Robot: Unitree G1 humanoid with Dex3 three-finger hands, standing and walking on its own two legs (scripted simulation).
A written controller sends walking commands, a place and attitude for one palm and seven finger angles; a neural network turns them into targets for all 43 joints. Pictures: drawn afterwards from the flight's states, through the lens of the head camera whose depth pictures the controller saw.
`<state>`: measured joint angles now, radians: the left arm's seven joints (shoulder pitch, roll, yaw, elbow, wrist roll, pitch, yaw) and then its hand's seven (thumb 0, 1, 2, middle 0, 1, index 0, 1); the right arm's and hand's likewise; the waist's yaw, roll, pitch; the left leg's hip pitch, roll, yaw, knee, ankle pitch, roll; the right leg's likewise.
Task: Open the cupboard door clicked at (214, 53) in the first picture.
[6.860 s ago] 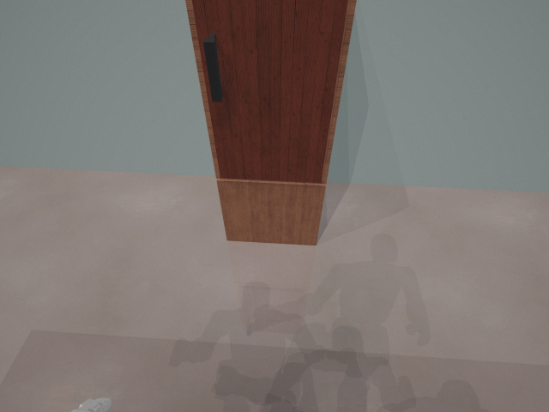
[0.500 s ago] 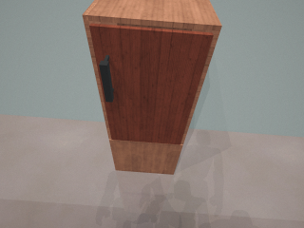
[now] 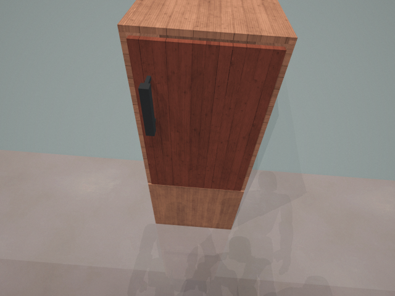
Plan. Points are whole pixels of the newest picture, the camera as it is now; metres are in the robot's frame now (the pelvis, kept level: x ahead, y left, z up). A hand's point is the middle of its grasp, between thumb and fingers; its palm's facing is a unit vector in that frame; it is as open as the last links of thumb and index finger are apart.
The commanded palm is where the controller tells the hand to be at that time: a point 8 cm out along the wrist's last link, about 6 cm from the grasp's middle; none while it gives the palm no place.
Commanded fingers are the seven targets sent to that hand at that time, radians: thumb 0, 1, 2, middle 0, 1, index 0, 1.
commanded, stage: look again from close up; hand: left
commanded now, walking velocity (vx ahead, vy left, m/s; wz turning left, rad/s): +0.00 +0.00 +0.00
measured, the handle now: (149, 106) +0.56 +0.17 +0.07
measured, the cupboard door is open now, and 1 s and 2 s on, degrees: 0 0 0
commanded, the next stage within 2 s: raise the hand with hooked fingers in 0.58 s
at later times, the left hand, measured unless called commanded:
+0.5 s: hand out of the picture +0.01 +0.17 -0.18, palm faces +0.00 -0.98 -0.18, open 7.4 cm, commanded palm none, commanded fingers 0.00 0.90 0.90 -0.20 -0.30 -0.20 -0.30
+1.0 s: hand (127, 253) +0.20 +0.15 -0.01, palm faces +0.00 -1.00 -0.03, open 8.0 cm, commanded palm +0.13 +0.23 -0.04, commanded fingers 0.00 0.50 0.73 -0.23 -0.56 -0.23 -0.56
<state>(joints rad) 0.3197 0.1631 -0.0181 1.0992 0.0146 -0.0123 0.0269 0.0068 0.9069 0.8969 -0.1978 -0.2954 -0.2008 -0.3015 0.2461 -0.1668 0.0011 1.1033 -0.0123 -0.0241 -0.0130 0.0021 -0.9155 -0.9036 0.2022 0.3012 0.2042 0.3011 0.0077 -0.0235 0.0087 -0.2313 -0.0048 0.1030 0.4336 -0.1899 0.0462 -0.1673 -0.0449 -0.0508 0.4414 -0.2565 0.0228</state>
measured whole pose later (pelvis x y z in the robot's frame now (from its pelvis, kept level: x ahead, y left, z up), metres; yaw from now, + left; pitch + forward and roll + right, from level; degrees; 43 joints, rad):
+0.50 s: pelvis +0.01 +0.00 +0.00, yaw +0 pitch -1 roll +0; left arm 0.29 0.17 -0.02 1.10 0.01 -0.02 0.03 0.01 0.91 0.90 -0.20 -0.30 -0.20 -0.30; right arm 0.26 -0.16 0.01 1.14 -0.01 -0.02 -0.01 0.00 -0.91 -0.90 0.20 0.30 0.20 0.30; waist 0.00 -0.02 0.02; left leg -0.21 0.00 0.11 0.41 -0.19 0.04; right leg -0.15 -0.04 -0.04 0.42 -0.25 0.02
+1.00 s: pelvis -0.02 -0.03 -0.06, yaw +1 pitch +9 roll +0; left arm 0.31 0.19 0.16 0.20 -0.25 -0.54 -0.30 0.01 0.74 0.82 -0.21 -0.41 -0.21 -0.42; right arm 0.18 -0.26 -0.06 0.62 0.02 -0.28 0.00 0.01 -0.91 -0.90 0.20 0.30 0.21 0.30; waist -0.02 -0.01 -0.13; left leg -0.71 0.04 0.06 0.92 -0.37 0.02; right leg -0.64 -0.04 -0.08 0.95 -0.48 -0.02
